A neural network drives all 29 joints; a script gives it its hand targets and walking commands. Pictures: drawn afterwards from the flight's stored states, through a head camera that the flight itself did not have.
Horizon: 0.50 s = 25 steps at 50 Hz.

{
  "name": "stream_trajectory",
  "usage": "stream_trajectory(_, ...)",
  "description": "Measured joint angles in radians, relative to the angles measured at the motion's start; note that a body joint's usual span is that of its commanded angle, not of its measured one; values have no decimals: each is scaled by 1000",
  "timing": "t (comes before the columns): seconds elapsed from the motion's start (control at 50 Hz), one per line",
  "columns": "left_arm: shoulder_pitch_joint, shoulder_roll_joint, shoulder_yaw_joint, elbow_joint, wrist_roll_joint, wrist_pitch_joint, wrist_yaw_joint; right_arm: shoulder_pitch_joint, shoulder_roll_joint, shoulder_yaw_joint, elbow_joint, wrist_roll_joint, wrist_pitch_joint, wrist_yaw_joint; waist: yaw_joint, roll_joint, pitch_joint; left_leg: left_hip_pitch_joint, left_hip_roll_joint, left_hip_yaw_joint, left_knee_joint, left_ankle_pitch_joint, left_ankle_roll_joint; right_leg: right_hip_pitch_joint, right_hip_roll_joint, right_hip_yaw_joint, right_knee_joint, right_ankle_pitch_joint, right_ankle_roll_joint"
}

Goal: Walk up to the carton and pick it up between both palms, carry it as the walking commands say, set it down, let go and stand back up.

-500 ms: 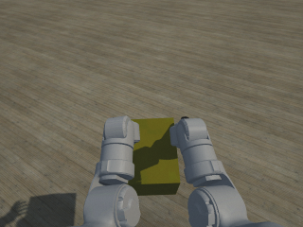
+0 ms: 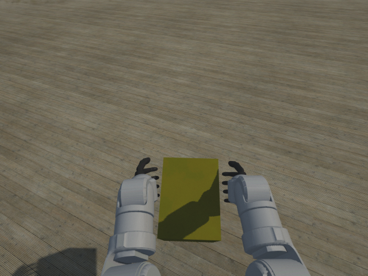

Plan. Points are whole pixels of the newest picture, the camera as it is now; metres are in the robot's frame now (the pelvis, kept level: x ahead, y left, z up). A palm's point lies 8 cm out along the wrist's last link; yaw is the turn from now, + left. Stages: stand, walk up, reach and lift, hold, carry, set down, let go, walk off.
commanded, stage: carry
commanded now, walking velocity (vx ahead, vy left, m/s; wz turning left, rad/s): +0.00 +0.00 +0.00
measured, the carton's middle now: (189, 202) +0.36 +0.00 -0.08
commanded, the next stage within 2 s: hold in 0.82 s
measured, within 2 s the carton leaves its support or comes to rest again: neither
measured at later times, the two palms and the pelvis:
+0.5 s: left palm (136, 176) +0.35 +0.13 +0.06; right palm (231, 178) +0.34 -0.10 +0.05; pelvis +0.04 +0.01 +0.00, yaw +0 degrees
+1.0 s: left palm (135, 186) +0.33 +0.13 +0.05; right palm (236, 187) +0.31 -0.11 +0.04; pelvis +0.03 +0.01 +0.01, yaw -3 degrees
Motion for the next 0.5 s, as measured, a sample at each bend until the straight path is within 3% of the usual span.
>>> stream_trajectory(0.04, 15, 6, -14, -33, -4, -18, -2, 14, -5, 22, -29, 7, -18, 26, -1, 2, 10, -5, 3, 6, -1, -2, -6, -6, 1, 2, -3, -1, 3)
stream_trajectory(0.12, 45, 16, -82, -166, -56, -25, 10, 59, -22, 85, -181, 44, -23, 27, 7, 2, 49, -20, 2, 9, 12, -14, -6, -16, -3, 1, 2, -8, 8)
stream_trajectory(0.24, 90, 33, -123, -202, -82, -41, 0, 109, -41, 127, -218, 53, -42, 49, 21, -12, 36, -3, 1, 15, 32, -47, -1, 2, -8, 1, 19, -40, 14)
stream_trajectory(0.3, 97, 36, -116, -120, -56, -62, -22, 111, -42, 115, -138, 24, -56, 78, 29, -17, 3, 13, -1, 20, 24, -54, 0, 14, -11, 3, 16, -50, 17)
stream_trajectory(0.38, 135, 52, -139, -138, -81, -50, -21, 139, -53, 143, -146, 48, -46, 75, 28, -5, 0, 28, 0, 23, 22, -62, 2, 32, -12, 1, 10, -55, 19)
stream_trajectory(0.5, 103, 39, -126, -96, -57, -94, -31, 136, -52, 133, -116, 17, -96, 77, 32, -3, 10, 23, 3, 19, 20, -59, 1, 32, -13, -8, 3, -52, 18)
